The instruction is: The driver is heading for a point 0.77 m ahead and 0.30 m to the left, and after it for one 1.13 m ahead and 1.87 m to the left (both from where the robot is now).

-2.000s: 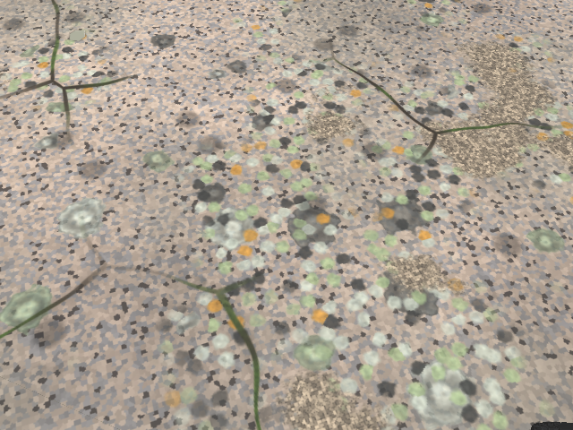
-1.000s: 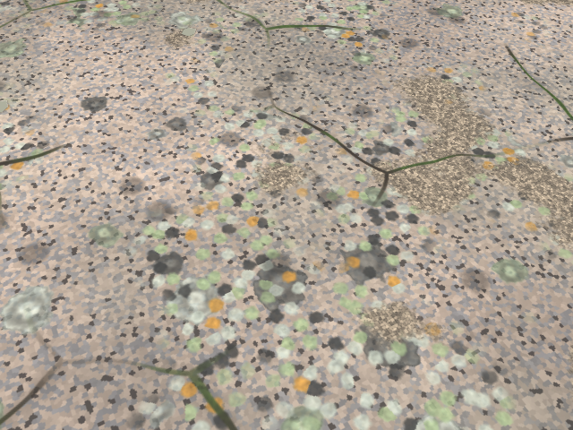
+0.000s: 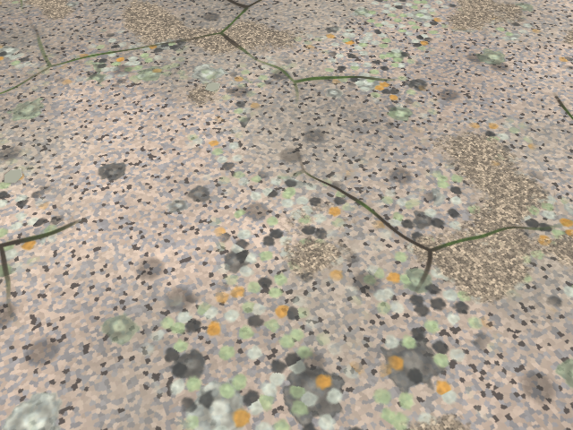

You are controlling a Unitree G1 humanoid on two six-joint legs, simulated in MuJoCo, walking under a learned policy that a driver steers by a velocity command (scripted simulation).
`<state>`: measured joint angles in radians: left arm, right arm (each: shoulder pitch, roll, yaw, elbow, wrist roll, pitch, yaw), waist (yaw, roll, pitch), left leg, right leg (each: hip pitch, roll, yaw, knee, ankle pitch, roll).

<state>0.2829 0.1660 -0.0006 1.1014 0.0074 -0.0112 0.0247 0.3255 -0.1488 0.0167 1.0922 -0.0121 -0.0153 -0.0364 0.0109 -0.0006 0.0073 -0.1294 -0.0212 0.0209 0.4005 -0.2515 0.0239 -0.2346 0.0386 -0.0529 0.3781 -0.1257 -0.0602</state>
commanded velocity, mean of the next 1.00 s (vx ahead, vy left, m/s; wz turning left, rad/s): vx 0.35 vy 0.00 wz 0.12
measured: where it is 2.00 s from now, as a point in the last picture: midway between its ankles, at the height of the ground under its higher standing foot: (217, 274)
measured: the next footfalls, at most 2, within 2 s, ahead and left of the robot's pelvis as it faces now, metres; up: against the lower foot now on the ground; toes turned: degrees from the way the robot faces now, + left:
right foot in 0.78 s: +0.23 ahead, -0.15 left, +0.00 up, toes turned -4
left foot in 1.28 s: +0.61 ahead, +0.04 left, +0.00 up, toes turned +27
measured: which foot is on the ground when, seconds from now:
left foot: down 0.00-0.80, up 0.82-1.00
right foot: down 0.00-0.52, up 0.54-0.76, down 0.78-1.00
